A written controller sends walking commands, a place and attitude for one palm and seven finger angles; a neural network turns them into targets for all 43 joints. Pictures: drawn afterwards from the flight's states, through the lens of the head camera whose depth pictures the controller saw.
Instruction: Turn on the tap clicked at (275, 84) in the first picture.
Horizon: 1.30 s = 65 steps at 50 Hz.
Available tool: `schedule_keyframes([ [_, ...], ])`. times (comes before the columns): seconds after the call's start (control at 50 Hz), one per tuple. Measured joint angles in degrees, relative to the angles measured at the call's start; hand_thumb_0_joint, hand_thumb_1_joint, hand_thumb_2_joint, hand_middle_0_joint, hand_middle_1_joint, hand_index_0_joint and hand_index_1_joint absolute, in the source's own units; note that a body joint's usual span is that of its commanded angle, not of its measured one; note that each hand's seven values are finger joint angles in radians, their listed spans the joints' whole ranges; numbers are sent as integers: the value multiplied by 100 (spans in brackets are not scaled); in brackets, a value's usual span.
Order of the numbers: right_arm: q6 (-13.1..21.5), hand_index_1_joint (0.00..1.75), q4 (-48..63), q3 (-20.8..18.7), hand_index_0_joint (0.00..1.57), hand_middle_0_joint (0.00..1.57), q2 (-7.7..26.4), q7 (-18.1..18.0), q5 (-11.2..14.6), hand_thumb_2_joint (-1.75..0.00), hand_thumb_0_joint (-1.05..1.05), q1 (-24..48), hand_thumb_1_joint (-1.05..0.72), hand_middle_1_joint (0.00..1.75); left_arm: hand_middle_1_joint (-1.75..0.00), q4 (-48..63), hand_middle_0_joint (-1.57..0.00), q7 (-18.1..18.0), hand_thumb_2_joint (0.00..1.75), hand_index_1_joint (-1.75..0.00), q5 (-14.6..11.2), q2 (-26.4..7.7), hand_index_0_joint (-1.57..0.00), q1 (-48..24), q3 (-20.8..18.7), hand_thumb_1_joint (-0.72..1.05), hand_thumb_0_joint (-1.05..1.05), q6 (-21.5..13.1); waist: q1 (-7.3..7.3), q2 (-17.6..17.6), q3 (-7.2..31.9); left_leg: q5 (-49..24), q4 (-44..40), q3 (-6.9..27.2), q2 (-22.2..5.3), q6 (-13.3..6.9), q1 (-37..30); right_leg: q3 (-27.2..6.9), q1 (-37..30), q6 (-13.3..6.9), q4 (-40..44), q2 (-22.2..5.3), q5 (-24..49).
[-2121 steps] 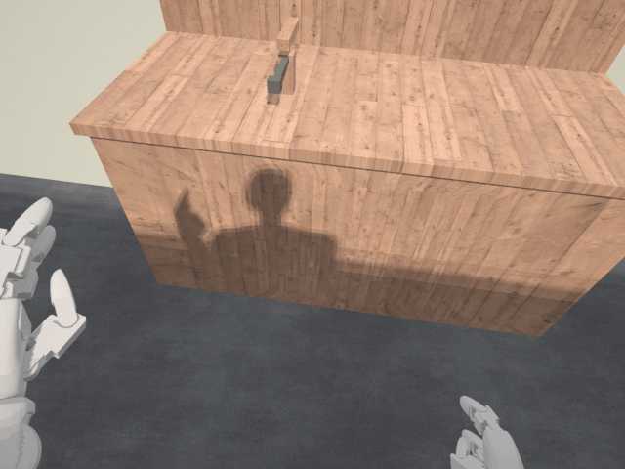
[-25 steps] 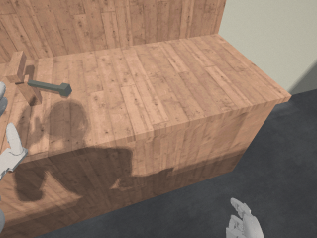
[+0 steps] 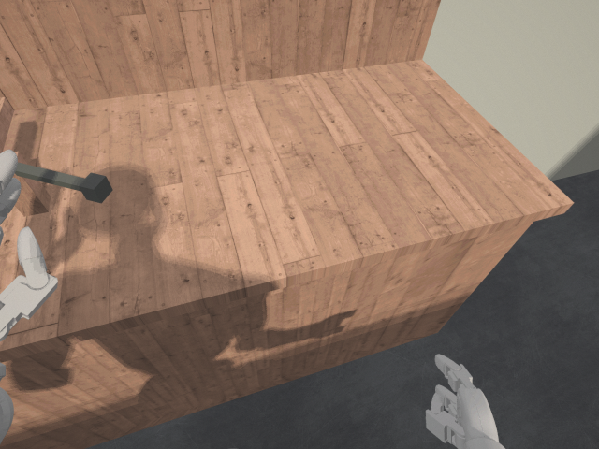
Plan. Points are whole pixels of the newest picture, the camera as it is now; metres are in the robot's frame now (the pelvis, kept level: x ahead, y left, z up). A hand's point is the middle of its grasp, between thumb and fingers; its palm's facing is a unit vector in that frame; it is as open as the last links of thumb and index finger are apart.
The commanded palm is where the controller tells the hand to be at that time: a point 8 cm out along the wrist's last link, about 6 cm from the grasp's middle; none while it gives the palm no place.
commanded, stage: come to a stop and stand still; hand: left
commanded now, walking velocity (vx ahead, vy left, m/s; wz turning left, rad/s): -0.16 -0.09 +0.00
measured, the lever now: (96, 187) +0.42 +0.33 +0.09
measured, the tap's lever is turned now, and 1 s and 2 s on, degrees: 57 57 57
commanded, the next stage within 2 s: none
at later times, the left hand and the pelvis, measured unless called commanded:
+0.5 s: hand (49, 351) +0.17 +0.24 +0.14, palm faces +0.24 -0.91 -0.32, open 7.4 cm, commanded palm +0.12 +0.30 +0.18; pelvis -0.05 +0.03 +0.00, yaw -3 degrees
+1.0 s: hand out of the picture +0.07 +0.37 +0.17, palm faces +0.47 -0.81 -0.36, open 7.4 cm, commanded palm +0.00 +0.40 +0.18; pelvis -0.13 +0.10 -0.01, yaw +6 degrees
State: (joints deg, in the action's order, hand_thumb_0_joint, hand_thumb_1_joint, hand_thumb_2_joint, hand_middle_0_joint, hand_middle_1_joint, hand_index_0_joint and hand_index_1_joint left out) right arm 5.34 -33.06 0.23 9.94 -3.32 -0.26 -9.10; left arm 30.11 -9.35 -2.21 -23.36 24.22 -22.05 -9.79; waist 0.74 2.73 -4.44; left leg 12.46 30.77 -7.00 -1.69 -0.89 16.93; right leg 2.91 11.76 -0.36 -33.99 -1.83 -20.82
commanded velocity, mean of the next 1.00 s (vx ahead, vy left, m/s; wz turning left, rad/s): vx -0.01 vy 0.00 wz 0.00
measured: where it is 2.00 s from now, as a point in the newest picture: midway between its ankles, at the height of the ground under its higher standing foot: outside the picture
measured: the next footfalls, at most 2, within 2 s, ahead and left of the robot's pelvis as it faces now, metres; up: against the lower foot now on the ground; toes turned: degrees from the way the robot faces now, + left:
left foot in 1.06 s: +0.01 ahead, +0.16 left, +0.00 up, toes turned +2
right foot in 1.28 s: -0.14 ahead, +0.09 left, +0.00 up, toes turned +1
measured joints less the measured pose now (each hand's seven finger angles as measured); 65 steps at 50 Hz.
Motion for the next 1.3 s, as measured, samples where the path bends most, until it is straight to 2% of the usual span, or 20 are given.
schedule_keyframes([
  [0.22,-112,30,-9,221,20,21,-43,-25,8,-90,1,-27,-90,30,-31,133,-21,102,90,-30,-137,250,-21,298,308,89,2,209,31,-344,289,-204,-202,141,-313,121,99,109,-197,-110,852,361,533],
  [0.26,59,30,-52,48,20,21,-15,-52,-68,-90,1,-193,-90,30,-31,-416,-21,405,90,-30,148,-181,-22,-479,130,88,2,58,288,-317,243,-314,-112,255,-307,62,215,143,-154,-106,886,382,605],
  [0.3,62,30,-131,9,20,21,56,27,7,-90,1,-154,-90,30,-31,-1101,-21,431,90,-30,84,-402,-22,-1093,-193,88,2,-138,399,-259,140,-362,-249,281,-297,79,172,67,-59,-111,837,393,682],
  [0.36,104,30,-9,-101,20,21,254,177,111,-90,2,-129,-90,30,-31,-1457,-21,312,90,-30,-64,-149,-21,-1273,-359,89,2,-10,261,-318,-56,-445,-295,180,-249,54,131,-34,6,-26,716,330,740],
  [0.46,169,30,141,-203,20,20,420,256,146,-90,2,-260,-90,30,-30,-556,-20,387,90,-30,-38,531,-20,-183,428,90,2,54,-46,-335,-105,-391,-102,86,-167,-110,173,-147,22,125,638,240,808],
  [0.52,168,30,146,-157,20,20,330,160,89,-90,2,-392,-90,30,-30,-110,-20,484,90,-30,29,446,-21,351,664,89,2,-43,-105,-154,-58,-244,19,154,-56,-124,201,-216,45,131,578,203,791],
  [0.64,238,30,112,-75,19,20,128,78,78,-90,2,-621,-90,30,-31,-345,-22,331,90,-30,110,-88,-22,-311,52,88,2,-176,4,-113,-109,-464,-131,275,57,-342,230,-185,120,-43,302,225,-29],
  [0.72,317,30,32,7,20,20,62,240,62,-90,2,-592,-90,30,-31,-517,-21,250,90,-30,85,-11,-22,-755,-287,89,2,-216,25,-276,-115,-530,-188,308,143,-394,262,-185,-56,-71,569,266,204],
  [0.84,271,30,-50,77,20,21,-24,357,31,-90,2,-494,-90,30,-30,-350,-20,358,90,-30,156,352,-21,-350,194,89,2,-90,70,-432,24,-138,-344,247,298,-224,231,-384,-94,-141,721,208,51],
  [0.94,204,30,-13,39,20,21,-73,358,22,-90,2,-333,-90,30,-31,-465,-21,467,90,-30,182,218,-21,-523,314,89,2,85,66,-364,-144,166,-189,65,360,-67,393,-443,39,-227,468,118,52],
  [1.0,159,30,40,37,20,21,20,388,45,-90,2,-231,-90,30,-31,-169,-21,493,90,-30,150,60,-21,-591,109,89,2,135,69,-310,-221,1048,949,52,322,77,962,-324,325,-183,66,43,635],
  [1.06,77,30,-119,49,20,21,129,394,45,-90,2,-80,-90,30,-31,386,-21,476,90,-30,84,30,-21,-516,-113,89,2,110,286,-233,-74,1254,2230,648,272,78,1111,-403,948,-9,-921,101,445],
  [1.12,123,30,-207,-72,20,21,68,339,74,-90,2,64,-90,30,-31,394,-20,463,90,-30,66,141,-21,-1178,-63,89,2,105,357,-107,-313,510,2515,491,266,-461,1258,-689,1601,0,-2840,308,-705],
  [1.14,184,30,-269,-131,20,21,3,367,80,-90,2,80,-90,30,-31,233,-20,472,90,-30,75,210,-21,-1491,-5,89,2,128,359,-81,-434,464,2460,468,307,-496,1215,-801,1743,6,-3550,472,-719],
  [1.18,220,30,-376,-196,20,20,-148,481,43,-90,2,58,-90,30,-31,-91,-20,495,90,-30,46,339,-21,-1949,81,89,2,274,349,9,-620,189,1931,421,431,-69,999,-804,1762,1,-4277,741,-649],
  [1.22,246,30,-407,-221,20,20,-242,584,-3,-90,2,-13,-90,30,-30,-214,-20,513,90,-30,-72,445,-21,-2027,100,89,2,425,330,30,-705,-297,985,346,564,651,683,-446,1379,-55,-3711,885,-745],
  [1.24,266,30,-339,-222,20,20,-236,627,-8,-90,2,-110,-90,30,-30,-173,-20,515,90,-30,-109,441,-21,-1892,101,89,2,422,245,-50,-633,-172,704,331,596,988,688,-87,1019,-230,-2783,882,-840],
  [1.26,281,30,-212,-180,20,20,-242,676,40,-90,2,-238,-90,30,-30,-5,-20,498,90,-30,-81,278,-21,-1642,51,89,2,356,155,40,-481,423,1264,236,737,1014,1024,169,681,-514,-1728,733,-643],
  [1.28,264,30,-45,-101,20,20,-263,720,100,-90,2,-346,-90,30,-30,296,-20,490,90,-30,-68,37,-21,-1286,-105,89,2,254,139,311,-286,970,2477,201,969,794,1513,121,476,-738,-873,530,-154],
  [1.3,239,30,7,-78,20,21,-230,756,137,-90,2,-314,-90,30,-30,561,-20,526,90,-30,-71,-18,-21,-945,-262,89,2,100,111,341,-230,1274,3761,394,1035,313,1845,31,603,-775,-773,472,104],
])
